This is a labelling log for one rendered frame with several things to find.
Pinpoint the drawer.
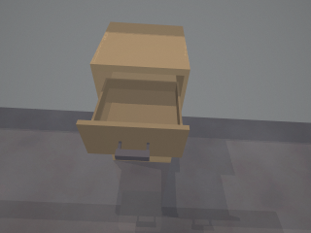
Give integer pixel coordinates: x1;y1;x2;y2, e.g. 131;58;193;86
76;78;190;158

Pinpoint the cabinet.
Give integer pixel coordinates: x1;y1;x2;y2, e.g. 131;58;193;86
89;21;190;163

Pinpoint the handle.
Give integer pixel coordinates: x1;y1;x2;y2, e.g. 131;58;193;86
115;141;150;161

